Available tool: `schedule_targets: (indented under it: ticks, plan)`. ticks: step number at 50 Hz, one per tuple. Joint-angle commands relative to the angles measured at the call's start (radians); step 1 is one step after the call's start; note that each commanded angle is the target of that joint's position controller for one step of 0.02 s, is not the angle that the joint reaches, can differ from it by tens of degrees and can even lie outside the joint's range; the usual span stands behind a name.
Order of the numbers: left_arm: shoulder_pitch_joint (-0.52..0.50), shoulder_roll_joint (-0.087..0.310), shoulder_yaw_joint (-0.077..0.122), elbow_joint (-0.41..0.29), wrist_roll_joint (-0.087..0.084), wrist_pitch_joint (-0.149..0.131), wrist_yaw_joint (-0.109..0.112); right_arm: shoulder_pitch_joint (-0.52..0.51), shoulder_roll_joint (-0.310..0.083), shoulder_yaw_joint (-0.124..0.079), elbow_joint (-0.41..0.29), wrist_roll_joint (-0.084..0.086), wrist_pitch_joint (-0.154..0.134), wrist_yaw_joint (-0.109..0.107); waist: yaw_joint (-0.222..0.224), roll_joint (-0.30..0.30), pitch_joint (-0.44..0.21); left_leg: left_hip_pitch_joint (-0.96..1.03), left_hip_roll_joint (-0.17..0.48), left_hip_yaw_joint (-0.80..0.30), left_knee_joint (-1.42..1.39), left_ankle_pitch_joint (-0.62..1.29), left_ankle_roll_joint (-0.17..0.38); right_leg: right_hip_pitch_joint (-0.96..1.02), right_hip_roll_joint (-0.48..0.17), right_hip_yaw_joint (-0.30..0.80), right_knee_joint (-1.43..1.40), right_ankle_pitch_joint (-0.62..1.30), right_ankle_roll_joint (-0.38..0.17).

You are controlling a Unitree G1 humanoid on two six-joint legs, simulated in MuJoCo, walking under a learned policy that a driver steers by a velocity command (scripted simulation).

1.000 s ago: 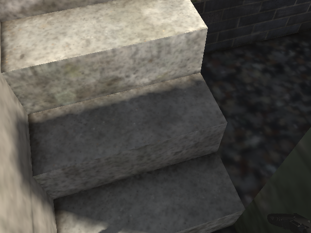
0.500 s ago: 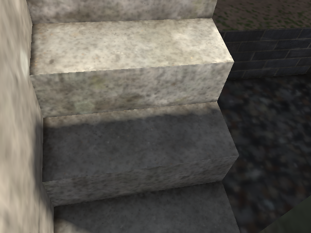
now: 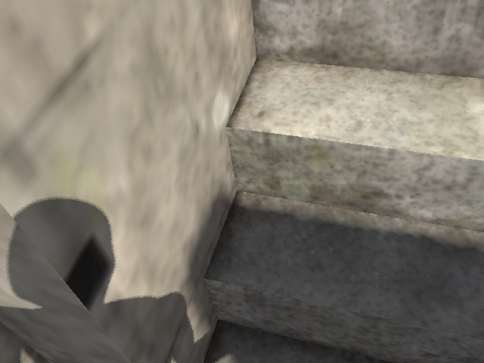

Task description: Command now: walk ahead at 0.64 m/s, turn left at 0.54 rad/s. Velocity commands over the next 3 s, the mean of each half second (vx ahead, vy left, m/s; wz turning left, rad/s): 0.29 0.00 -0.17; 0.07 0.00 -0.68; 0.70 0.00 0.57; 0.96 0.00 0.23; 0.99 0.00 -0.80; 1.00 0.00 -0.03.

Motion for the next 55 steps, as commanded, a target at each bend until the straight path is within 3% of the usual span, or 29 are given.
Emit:
schedule_targets:
  ticks: [1,4,5,6,7,8,9,11,13,17,21,24,26,27,29,30,31,32,33,36,40,44,46,47,49,51,53,54,55]
  plan:
    - [-0.079,0.127,0.025,-0.088,-0.016,0.002,0.011,-0.072,-0.024,0.015,-0.1,0.013,-0.012,0.002,-0.035,-0.193,-0.013,0.081,-0.036,0.039,-0.392,-0.049,-0.022,0.078,-0.233,0.091,-0.009,1.327,0.142]
    - [-0.076,0.17,0.05,-0.086,-0.073,0.012,0.009,0.039,-0.042,0.023,-0.085,0.018,0.03,-0.003,-0.085,-0.326,-0.115,0.364,-0.033,0.093,-0.829,-0.103,0.018,0.129,-0.262,0.108,0.185,1.837,0.083]
    - [-0.067,0.149,0.049,-0.085,-0.086,0.018,-0.001,0.128,-0.083,0.009,-0.041,0.016,0.016,-0.001,-0.1,-0.276,-0.166,0.488,-0.044,0.111,-0.978,0.072,0.036,0.1,-0.257,0.109,0.36,1.643,0.058]
    - [-0.086,0.117,0.038,-0.087,-0.101,0.017,-0.019,0.21,-0.061,0.012,0.003,-0.005,-0.01,0.003,-0.157,-0.165,-0.162,0.667,-0.026,0.099,-1.229,0.403,0.072,-0.06,-0.199,0.079,0.579,1.163,0.068]
    - [-0.139,0.041,0.018,-0.094,-0.086,0.016,-0.045,0.198,-0.022,0.031,0.026,-0.021,-0.046,0.0,-0.185,0.022,-0.049,0.804,0.124,-0.021,-1.278,0.71,0.173,-0.446,-0.046,0.085,0.952,-0.029,0.068]
    - [-0.02,-0.097,-0.028,-0.106,-0.072,0.014,-0.051,0.214,-0.1,0.02,0.002,-0.027,-0.087,-0.01,-0.059,0.039,-0.15,0.839,0.451,-0.217,-0.981,1.57,0.311,-0.554,-0.023,0.318,1.273,-0.227,0.105]
    - [0.045,-0.05,-0.018,-0.054,-0.073,0.017,-0.053,0.225,-0.134,0.006,-0.017,-0.012,-0.1,-0.018,-0.098,-0.077,-0.246,0.734,0.53,-0.157,-1.046,1.412,0.369,-0.469,0.029,0.505,1.291,-0.152,0.093]
    - [0.016,0.033,0.017,-0.054,-0.005,0.042,-0.057,0.029,-0.029,0.048,-0.064,0.0,-0.089,-0.038,-0.01,-0.134,-0.088,0.533,0.419,-0.038,-1.098,0.931,0.27,-0.498,0.01,0.461,1.184,-0.11,0.115]
    - [-0.026,0.086,0.051,-0.066,0.033,0.083,-0.064,0.028,-0.061,0.052,-0.077,0.02,-0.083,-0.062,-0.018,-0.056,-0.033,0.459,0.368,0.068,-1.128,0.897,0.254,-0.455,0.046,0.355,1.175,-0.022,0.158]
    - [-0.125,0.048,0.056,-0.119,-0.002,0.128,-0.05,0.097,-0.116,0.028,-0.071,0.02,-0.09,-0.078,-0.067,0.111,-0.034,0.537,0.375,0.092,-1.171,0.696,0.306,-0.6,0.006,0.262,1.38,-0.057,0.179]
    - [-0.22,0.075,0.066,-0.197,0.048,0.146,-0.07,0.211,-0.115,0.017,-0.038,0.014,-0.106,-0.103,-0.114,0.044,-0.063,0.728,0.398,0.044,-1.197,0.293,0.275,-0.769,-0.066,0.305,1.198,-0.108,0.16]
    - [-0.201,0.028,0.051,-0.205,0.019,0.148,-0.083,0.063,-0.102,0.022,-0.074,-0.001,-0.105,-0.097,-0.051,0.087,-0.091,0.605,0.365,0.153,-1.155,0.325,0.194,-0.507,-0.115,0.266,0.782,-0.004,0.126]
    - [-0.167,0.024,0.059,-0.173,-0.051,0.13,-0.067,0.055,-0.137,0.012,-0.051,0.021,-0.091,-0.062,-0.048,0.249,-0.127,0.543,0.315,0.231,-1.153,0.346,0.15,-0.264,-0.069,0.206,0.508,0.052,0.108]
    - [-0.122,0.038,0.065,-0.158,-0.048,0.11,-0.072,0.06,-0.127,0.011,-0.046,0.025,-0.068,-0.052,-0.035,0.257,-0.125,0.548,0.319,0.238,-1.12,0.294,0.133,-0.21,-0.066,0.206,0.351,0.085,0.099]
    - [0.002,0.065,0.078,-0.054,-0.036,0.055,-0.092,0.123,-0.095,0.019,-0.017,0.056,-0.015,-0.012,-0.009,0.04,-0.054,0.513,0.209,0.356,-0.806,0.039,0.046,-0.116,0.046,0.129,-0.058,0.287,0.109]
    - [0.063,0.124,0.085,-0.044,0.016,0.037,-0.105,0.135,-0.107,0.021,-0.059,0.046,-0.013,-0.001,0.012,-0.111,0.008,0.198,0.2,0.304,-0.499,-0.34,-0.004,0.029,-0.023,0.317,-0.055,0.426,0.105]
    - [0.134,0.282,0.111,-0.06,0.016,0.038,-0.125,0.183,-0.026,0.045,-0.139,0.044,-0.019,0.004,-0.041,-0.371,-0.036,-0.082,0.108,0.217,-0.137,-0.414,-0.092,0.11,-0.36,0.693,0.163,1.463,-0.053]
    - [0.035,0.348,0.14,-0.118,-0.003,0.04,-0.104,0.201,-0.032,0.052,-0.103,0.047,-0.034,0.013,0.014,-0.398,-0.271,-0.035,0.069,0.027,0.151,-0.34,-0.098,0.091,-0.478,0.899,0.049,1.437,-0.278]
    - [-0.126,0.376,0.145,-0.119,-0.004,0.064,-0.094,0.123,-0.064,0.038,-0.092,0.058,-0.084,0.017,-0.034,-0.355,-0.186,-0.112,0.068,-0.104,0.388,-0.345,-0.179,-0.052,-0.448,0.893,0.05,1.089,-0.343]
    - [-0.141,0.193,0.094,-0.111,-0.061,0.119,-0.075,0.082,-0.153,-0.015,-0.073,0.046,-0.09,-0.005,-0.053,-0.237,-0.055,-0.165,0.062,-0.122,0.334,-0.182,-0.151,-0.085,-0.275,0.734,0.076,0.65,-0.163]
    - [-0.19,0.209,0.092,-0.147,-0.041,0.147,-0.045,0.056,-0.078,0.011,-0.072,0.025,-0.084,-0.004,-0.067,-0.277,-0.1,-0.043,-0.023,-0.044,0.246,-0.174,-0.122,-0.089,-0.216,0.687,0.052,0.812,-0.17]
    - [-0.194,0.175,0.075,-0.109,-0.05,0.155,-0.048,0.087,-0.045,0.02,-0.025,0.06,-0.059,0.003,-0.077,-0.29,-0.113,0.171,0.006,0.03,-0.063,-0.194,-0.121,-0.114,-0.149,0.566,0.063,0.903,-0.105]
    - [-0.24,0.148,0.064,-0.119,-0.059,0.155,-0.05,0.121,-0.035,0.029,0.002,0.076,-0.04,0.006,-0.079,-0.32,-0.125,0.327,0.045,0.051,-0.339,-0.139,-0.11,-0.14,-0.107,0.5,0.05,0.816,-0.034]
    - [-0.126,0.143,0.054,-0.081,-0.019,0.134,-0.05,0.033,0.021,0.079,-0.083,0.062,-0.038,0.015,-0.016,-0.367,-0.021,0.288,0.031,0.142,-0.584,-0.208,-0.049,-0.18,-0.105,0.501,-0.104,0.61,-0.043]
    - [-0.141,0.119,0.051,-0.082,-0.013,0.114,-0.05,0.135,0.016,0.073,-0.029,0.082,-0.06,0.012,-0.03,-0.396,-0.069,0.486,0.117,0.002,-0.839,0.044,0.035,-0.164,-0.187,0.622,-0.178,0.22,-0.04]
    - [-0.18,0.076,0.034,-0.104,-0.004,0.09,-0.069,0.184,0.046,0.069,0.014,0.052,-0.07,0.009,-0.047,-0.248,-0.047,0.596,0.094,0.019,-1.137,0.097,0.06,-0.208,-0.17,0.589,-0.106,0.028,-0.016]
    - [-0.096,-0.017,0.017,-0.131,-0.009,0.069,-0.099,0.197,0.096,0.094,0.025,0.011,-0.108,0.033,0.014,0.161,-0.081,0.676,0.211,-0.17,-1.197,0.182,0.01,-0.285,-0.049,0.421,0.151,-0.077,0.068]
    - [-0.136,-0.001,0.01,-0.164,-0.026,0.063,-0.108,0.095,0.017,0.076,-0.019,0.024,-0.103,0.039,0.009,0.366,-0.037,0.574,0.236,-0.281,-1.338,-0.075,0.058,-0.313,0.007,0.317,0.089,0.005,0.095]
    - [-0.22,0.011,0.005,-0.179,-0.034,0.05,-0.109,-0.003,0.011,0.06,-0.066,0.024,-0.091,0.049,-0.008,0.341,0.04,0.39,0.218,-0.357,-1.429,-0.266,0.096,-0.25,-0.002,0.26,0.101,0.107,0.101]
